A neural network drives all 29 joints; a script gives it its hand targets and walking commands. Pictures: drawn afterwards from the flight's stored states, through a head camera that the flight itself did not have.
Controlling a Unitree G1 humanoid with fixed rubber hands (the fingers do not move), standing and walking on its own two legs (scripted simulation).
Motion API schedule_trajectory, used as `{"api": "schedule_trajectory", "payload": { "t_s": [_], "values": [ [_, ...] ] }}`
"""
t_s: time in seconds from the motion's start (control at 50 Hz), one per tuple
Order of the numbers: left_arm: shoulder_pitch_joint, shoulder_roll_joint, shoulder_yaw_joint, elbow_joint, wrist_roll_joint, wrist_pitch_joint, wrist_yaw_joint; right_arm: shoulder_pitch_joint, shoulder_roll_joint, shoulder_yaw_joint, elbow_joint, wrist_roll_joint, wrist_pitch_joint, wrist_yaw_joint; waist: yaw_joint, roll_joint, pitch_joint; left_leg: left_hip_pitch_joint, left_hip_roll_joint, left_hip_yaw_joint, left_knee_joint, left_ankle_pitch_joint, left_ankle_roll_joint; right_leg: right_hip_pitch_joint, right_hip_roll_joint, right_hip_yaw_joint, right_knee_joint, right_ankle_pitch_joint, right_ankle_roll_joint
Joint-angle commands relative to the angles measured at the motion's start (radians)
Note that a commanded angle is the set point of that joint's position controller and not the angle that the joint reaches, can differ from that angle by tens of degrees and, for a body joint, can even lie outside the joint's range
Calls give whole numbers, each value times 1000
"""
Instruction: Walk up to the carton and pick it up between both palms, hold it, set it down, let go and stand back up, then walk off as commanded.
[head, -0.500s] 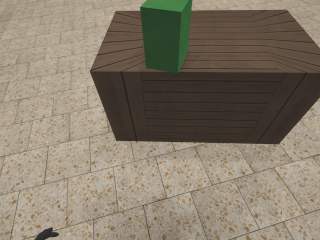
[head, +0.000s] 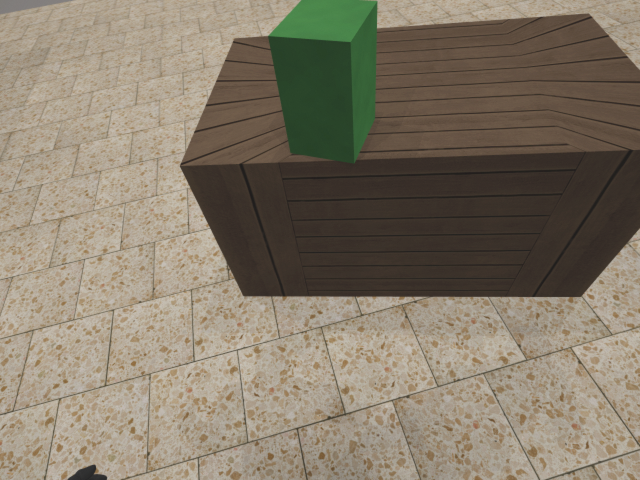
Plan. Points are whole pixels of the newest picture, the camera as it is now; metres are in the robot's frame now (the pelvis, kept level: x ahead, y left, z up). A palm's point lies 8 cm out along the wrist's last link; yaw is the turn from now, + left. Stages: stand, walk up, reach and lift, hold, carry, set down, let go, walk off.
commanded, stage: stand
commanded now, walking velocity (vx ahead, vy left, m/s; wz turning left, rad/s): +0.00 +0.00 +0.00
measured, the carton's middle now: (329, 84) +0.91 +0.04 +0.01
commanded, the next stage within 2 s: none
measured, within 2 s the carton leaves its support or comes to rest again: neither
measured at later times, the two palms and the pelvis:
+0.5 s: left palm out of the picture +0.07 +0.37 -0.06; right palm out of the picture +0.09 -0.28 -0.08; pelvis -0.03 +0.04 +0.00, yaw +0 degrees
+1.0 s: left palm out of the picture +0.09 +0.37 -0.06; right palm out of the picture +0.10 -0.28 -0.08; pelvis -0.03 +0.04 +0.00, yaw +0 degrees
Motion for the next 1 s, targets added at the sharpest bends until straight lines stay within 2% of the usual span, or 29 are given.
{"api": "schedule_trajectory", "payload": {
  "t_s": [0.0,0.04,0.06,0.08,0.1,0.12,0.14,0.16,0.2,0.24,0.26,0.28,0.32,0.42,0.44,0.48,0.52,0.56,0.6,0.64,0.68,0.72,0.76,0.78,0.8,0.84,0.86,0.92,0.98],
  "values": [
    [-43,149,12,25,-27,1,29,-45,-104,-20,-41,6,-20,-17,-47,-110,-204,94,42,40,-263,290,50,201,-184,131,-89,777,90],
    [-61,94,5,6,-24,7,29,-35,-144,-27,-24,-4,-32,-14,-34,-94,-246,215,100,-42,-191,475,68,102,-133,111,-77,588,99],
    [-91,99,-10,6,-32,5,20,-76,-180,-29,-31,-26,-33,-23,-53,-24,-267,212,149,-86,-214,436,104,97,-126,81,-96,475,90],
    [-94,87,-8,-4,-39,-1,11,-104,-156,-16,-50,-21,-40,-23,-32,-49,-219,183,163,-118,-204,392,107,45,-125,123,-145,361,107],
    [-59,98,-4,20,-36,-5,5,-89,-163,-18,-41,-12,-41,-18,-6,11,-187,134,173,-120,-204,356,102,74,-140,123,-202,312,105],
    [-76,118,3,30,-29,-5,-2,-60,-144,-10,-37,2,-41,-9,-38,-8,-172,66,149,-97,-240,211,81,115,-131,136,-227,226,70],
    [-106,129,0,46,-30,-6,-4,-120,-93,1,-38,-2,-43,-1,-26,-41,-140,75,134,-94,-262,244,82,90,-130,127,-211,262,60],
    [-96,135,-12,45,-13,-13,-3,-115,-132,-4,-24,5,-42,3,-45,49,-187,101,130,-90,-273,203,71,95,-153,138,-218,195,50],
    [-94,129,-9,67,-28,-18,-16,-115,-158,-15,-6,-3,-39,-6,-41,75,-170,89,153,-105,-291,207,86,107,-154,138,-222,202,53],
    [-101,98,-18,50,-39,-14,-9,-107,-153,-4,-4,2,-51,-6,-26,-9,-151,56,148,-114,-285,215,94,118,-136,141,-225,208,61],
    [-112,134,-10,56,-29,-16,-13,-149,-137,-6,-14,-1,-52,1,-12,77,-128,82,123,-92,-282,197,71,92,-167,164,-259,134,57],
    [-124,157,-10,75,-20,-11,-17,-95,-146,-9,-9,3,-44,4,-53,-24,-170,134,115,-85,-280,179,69,65,-153,163,-273,114,54],
    [-150,120,-17,59,-30,-12,-24,-138,-152,-8,-20,0,-54,7,-23,40,-151,59,142,-105,-291,174,81,99,-150,142,-265,153,60],
    [-129,148,-19,79,-26,-11,-27,-122,-123,3,-13,3,-56,5,-25,-22,-128,45,132,-128,-310,30,90,80,-152,157,-295,6,54],
    [-126,140,-13,65,-35,-16,-31,-147,-135,-3,-8,2,-51,11,-4,55,-113,52,113,-100,-287,36,82,45,-174,193,-320,-45,48],
    [-187,169,-13,77,-17,-13,-33,-157,-141,-9,-21,2,-56,15,-43,-20,-71,53,112,-107,-295,32,65,-27,-166,180,-335,-116,51],
    [-168,138,-19,80,-28,-14,-31,-155,-149,-9,-9,1,-56,11,-24,-55,-89,64,123,-115,-283,53,71,-11,-149,175,-333,-91,65],
    [-139,151,-21,91,-36,-21,-27,-100,-130,-12,-2,10,-56,20,-42,-11,-86,64,108,-110,-298,59,79,6,-180,204,-319,-64,49],
    [-129,166,-14,79,-24,-19,-26,-111,-144,-14,9,6,-51,15,-14,-34,-86,97,88,-94,-268,82,76,-17,-184,212,-363,-133,63],
    [-152,176,-13,103,-21,-13,-23,-105,-108,-6,-11,-3,-56,19,-47,-59,-110,120,104,-97,-268,100,73,-32,-180,200,-345,-105,54],
    [-151,170,-17,85,-20,-25,-26,-140,-160,-16,-3,0,-58,21,-19,29,-103,91,118,-127,-298,114,73,1,-188,204,-315,-12,55],
    [-177,135,-20,81,-29,-15,-27,-128,-155,-12,1,0,-58,10,-30,-43,-148,99,131,-119,-311,160,82,77,-161,159,-288,112,68],
    [-154,140,-23,97,-27,-19,-24,-131,-169,-19,10,7,-49,0,-39,11,-119,116,112,-104,-287,180,81,39,-165,185,-304,112,71],
    [-167,139,-24,102,-24,-21,-31,-113,-160,-19,10,-2,-49,-6,-40,-79,-141,101,135,-117,-296,160,84,73,-151,150,-284,122,67],
    [-178,138,-20,87,-21,-11,-23,-110,-166,-18,-13,2,-55,0,-51,39,-137,75,133,-114,-296,172,74,69,-164,152,-267,116,60],
    [-143,123,-18,103,-32,-18,-37,-141,-125,4,-1,0,-55,11,-9,30,-159,98,129,-105,-271,207,79,93,-152,144,-273,180,58],
    [-150,154,-19,98,-24,-23,-32,-131,-120,-4,-5,10,-52,8,-40,30,-134,96,123,-95,-282,209,70,83,-169,161,-286,217,60],
    [-129,164,-14,104,-24,-17,-31,-124,-134,-5,-11,16,-54,16,-23,37,-193,115,123,-92,-270,264,75,119,-164,145,-246,264,55],
    [-176,160,-21,113,-40,-21,-25,-118,-128,-7,-3,9,-55,7,-41,-70,-123,109,117,-95,-278,212,74,41,-168,161,-277,147,59]
  ]
}}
